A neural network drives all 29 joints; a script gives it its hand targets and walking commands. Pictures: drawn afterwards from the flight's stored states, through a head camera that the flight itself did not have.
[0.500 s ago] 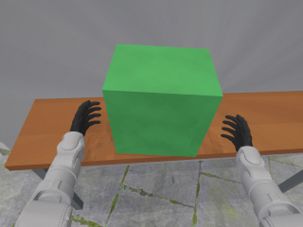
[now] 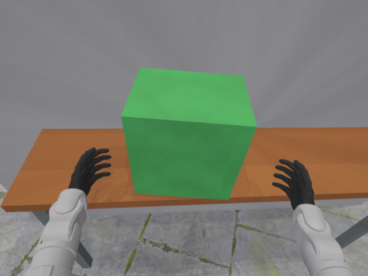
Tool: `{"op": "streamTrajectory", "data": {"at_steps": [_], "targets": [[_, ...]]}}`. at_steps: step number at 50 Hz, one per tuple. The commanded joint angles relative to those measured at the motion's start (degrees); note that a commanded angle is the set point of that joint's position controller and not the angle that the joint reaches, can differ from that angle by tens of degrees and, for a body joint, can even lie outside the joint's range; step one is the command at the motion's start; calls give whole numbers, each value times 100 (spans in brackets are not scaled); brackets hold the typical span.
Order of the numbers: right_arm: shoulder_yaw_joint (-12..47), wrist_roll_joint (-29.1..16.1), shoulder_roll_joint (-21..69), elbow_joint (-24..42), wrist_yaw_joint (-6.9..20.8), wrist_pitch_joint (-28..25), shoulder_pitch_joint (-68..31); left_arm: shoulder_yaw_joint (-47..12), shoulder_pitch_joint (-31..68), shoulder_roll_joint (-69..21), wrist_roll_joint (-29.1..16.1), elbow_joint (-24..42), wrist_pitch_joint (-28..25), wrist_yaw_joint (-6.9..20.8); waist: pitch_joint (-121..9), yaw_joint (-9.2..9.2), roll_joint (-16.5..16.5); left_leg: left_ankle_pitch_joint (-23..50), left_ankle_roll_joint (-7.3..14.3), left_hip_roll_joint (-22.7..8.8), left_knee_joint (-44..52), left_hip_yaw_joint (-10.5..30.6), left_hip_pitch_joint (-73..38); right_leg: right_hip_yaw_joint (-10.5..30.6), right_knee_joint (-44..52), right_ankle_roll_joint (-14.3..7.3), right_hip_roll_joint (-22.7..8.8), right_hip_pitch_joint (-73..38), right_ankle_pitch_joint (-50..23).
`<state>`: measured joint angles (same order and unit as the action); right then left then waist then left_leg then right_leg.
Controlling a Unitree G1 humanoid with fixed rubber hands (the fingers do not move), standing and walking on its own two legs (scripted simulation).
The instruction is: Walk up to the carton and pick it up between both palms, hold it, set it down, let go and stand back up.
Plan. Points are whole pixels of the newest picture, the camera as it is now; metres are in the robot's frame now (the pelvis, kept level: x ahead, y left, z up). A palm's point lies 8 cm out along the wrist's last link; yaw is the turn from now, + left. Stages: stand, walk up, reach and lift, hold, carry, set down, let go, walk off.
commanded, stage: set down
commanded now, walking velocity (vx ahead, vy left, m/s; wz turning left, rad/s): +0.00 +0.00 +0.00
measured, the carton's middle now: (186, 137) +0.48 -0.01 +0.05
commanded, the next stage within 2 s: none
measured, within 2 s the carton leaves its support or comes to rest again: neither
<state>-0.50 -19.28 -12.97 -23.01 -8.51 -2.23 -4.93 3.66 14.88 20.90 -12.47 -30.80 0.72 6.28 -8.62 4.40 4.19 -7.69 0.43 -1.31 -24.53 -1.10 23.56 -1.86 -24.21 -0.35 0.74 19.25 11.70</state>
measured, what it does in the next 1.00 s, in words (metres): stands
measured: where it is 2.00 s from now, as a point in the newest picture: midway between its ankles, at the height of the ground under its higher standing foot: outside the picture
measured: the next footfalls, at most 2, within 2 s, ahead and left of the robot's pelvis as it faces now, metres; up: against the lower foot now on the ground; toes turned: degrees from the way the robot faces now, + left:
none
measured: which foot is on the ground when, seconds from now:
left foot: down 0.00-1.00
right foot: down 0.00-1.00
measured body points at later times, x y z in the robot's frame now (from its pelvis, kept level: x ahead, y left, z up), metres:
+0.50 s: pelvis +0.00 +0.00 +0.00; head +0.00 +0.03 +0.45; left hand +0.27 +0.25 +0.03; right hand +0.22 -0.23 +0.04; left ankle +0.05 +0.12 -0.74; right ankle +0.00 -0.11 -0.74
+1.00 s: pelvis +0.02 -0.01 +0.00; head +0.04 +0.02 +0.45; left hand +0.25 +0.25 -0.01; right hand +0.21 -0.23 +0.02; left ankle +0.05 +0.12 -0.74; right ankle +0.00 -0.11 -0.74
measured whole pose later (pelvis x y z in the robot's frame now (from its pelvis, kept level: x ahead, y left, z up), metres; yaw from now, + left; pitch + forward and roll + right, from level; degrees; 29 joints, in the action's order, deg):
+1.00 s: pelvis +0.02 -0.01 +0.00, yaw +0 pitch +3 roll +0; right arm 0.2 -16.0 -9.7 0.3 -7.4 1.0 20.9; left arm 5.2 -11.2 21.0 -10.5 -13.3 1.0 6.7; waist -2.1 1.7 3.4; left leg -9.2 -0.1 -1.2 -23.2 -1.4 17.4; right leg -1.6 -23.5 -0.7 0.6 13.5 13.5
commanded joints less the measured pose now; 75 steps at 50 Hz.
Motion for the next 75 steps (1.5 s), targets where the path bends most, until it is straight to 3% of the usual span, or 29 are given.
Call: {"op": "streamTrajectory", "data": {"at_steps": [1, 8, 9, 10, 11, 12, 16, 20, 25, 26, 27, 35, 49, 53, 57, 64, 72, 75], "targets": [[169, -31, -317, 1953, -84, 100, -519, 624, 565, 1599, -88, 1224, 109, 153, -545, -718, -635, 544, 33, 299, 278, -116, -2613, 218, 783, 56, -82, -732, -182], [337, 101, -151, 2887, -125, 250, 600, 829, -657, 1529, -113, 1969, 216, 115, -194, -981, -468, 600, 67, 279, 370, -153, -2794, 256, 885, 61, -123, -702, -89], [257, 119, -168, 2908, -127, 308, 428, 787, -473, 1543, -133, 1953, 214, 111, -140, -909, -516, 343, 55, 245, 409, -107, -2714, 249, 905, 33, -138, -597, 167], [250, 167, -102, 3035, -138, 321, 701, 827, -701, 1602, -128, 2123, 221, 112, -49, -961, -505, 317, 59, 231, 455, -109, -2764, 242, 935, 32, -151, -617, 199], [187, 181, -126, 3004, -111, 374, 664, 717, -686, 1520, -150, 2141, 254, 87, 44, -926, -679, 182, 21, 189, 514, -87, -2731, 225, 953, -30, -150, -495, 324], [212, 213, -23, 3135, -117, 407, 801, 695, -722, 1548, -197, 2267, 226, 96, 74, -922, -566, 65, 31, 178, 493, -74, -2732, 249, 983, -5, -174, -476, 422], [178, 284, 12, 3381, -89, 474, 1327, 573, -1219, 1543, -248, 2614, 163, 47, 294, -914, -724, -225, -4, 123, 571, -21, -2811, 244, 1020, -44, -216, -365, 618], [162, 393, 73, 3483, -66, 555, 1778, 536, -1537, 1525, -251, 2611, 136, 67, 426, -892, -605, -443, -4, 110, 556, -25, -2859, 271, 1078, -44, -238, -338, 816], [125, 503, -6, 3788, -13, 490, 2064, 506, -1838, 1390, -241, 2944, 31, 16, 476, -1000, -726, -369, -44, 85, 542, -30, -2868, 258, 1054, -102, -215, -348, 856], [173, 517, 86, 3763, 2, 493, 2238, 530, -2029, 1391, -212, 2771, 33, 33, 573, -1025, -619, -380, -11, 113, 530, -57, -2853, 297, 1093, -90, -245, -378, 866], [116, 553, 25, 3662, 32, 479, 2205, 472, -2002, 1333, -176, 2824, 39, 7, 600, -1008, -752, -432, -43, 98, 556, -45, -2874, 292, 1079, -113, -227, -279, 942], [187, 651, 169, 3765, 46, 286, 2428, 524, -2348, 1383, -162, 2729, -143, 43, 501, -1027, -488, -144, 34, 151, 386, -114, -3000, 333, 1052, -26, -255, -318, 654], [516, 740, 11, 2611, 173, 28, 2817, 572, -3063, 1012, 284, 2527, -285, 131, 705, -993, -746, 1028, -119, 202, 212, -95, -3342, 354, 1082, 2, -177, -420, -459], [528, 838, 32, 2302, 223, -176, 2930, 605, -3275, 993, 352, 2402, -427, 115, 542, -986, -648, 1344, -146, 213, 146, -114, -3386, 333, 1057, 20, -153, -488, -741], [448, 913, -7, 1959, 321, -328, 2898, 496, -3355, 851, 362, 2362, -524, 47, 474, -928, -789, 1394, -207, 191, 154, -114, -3430, 311, 1066, -39, -130, -465, -668], [421, 1022, 47, 1610, 438, -582, 2646, 341, -3217, 770, 303, 2016, -513, 7, 526, -858, -606, 1073, -181, 200, 229, -166, -3269, 281, 1099, -52, -155, -365, -374], [314, 1174, 15, 1145, 559, -706, 2296, 132, -2942, 571, 381, 1836, -430, -121, 524, -743, -751, 697, -220, 141, 363, -168, -3227, 173, 1093, -104, -119, -263, 60], [264, 1233, -3, 1051, 601, -742, 2234, 58, -2958, 526, 379, 1675, -392, -142, 528, -701, -618, 605, -212, 123, 402, -174, -3118, 132, 1067, -114, -105, -344, 59]]}}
